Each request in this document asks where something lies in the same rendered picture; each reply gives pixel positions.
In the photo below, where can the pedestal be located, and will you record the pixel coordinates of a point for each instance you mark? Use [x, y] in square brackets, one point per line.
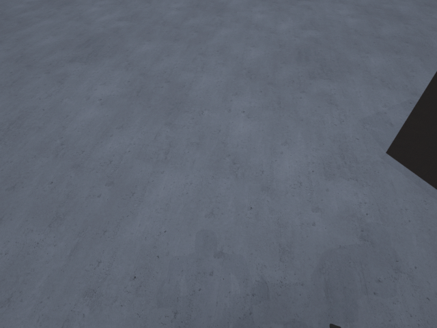
[415, 145]

